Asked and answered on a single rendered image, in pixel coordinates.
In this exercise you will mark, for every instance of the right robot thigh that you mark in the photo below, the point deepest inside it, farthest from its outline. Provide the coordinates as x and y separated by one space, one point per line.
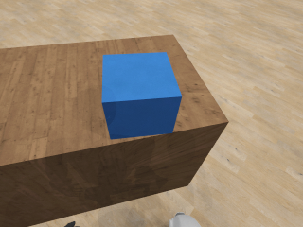
183 221

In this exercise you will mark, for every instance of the pedestal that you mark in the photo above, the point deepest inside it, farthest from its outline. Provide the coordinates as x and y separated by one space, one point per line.
56 156

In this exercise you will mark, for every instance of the carton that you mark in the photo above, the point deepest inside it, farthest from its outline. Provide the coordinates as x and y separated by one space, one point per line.
140 94

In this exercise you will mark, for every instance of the robot right shin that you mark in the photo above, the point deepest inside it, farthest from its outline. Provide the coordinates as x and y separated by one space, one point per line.
179 213

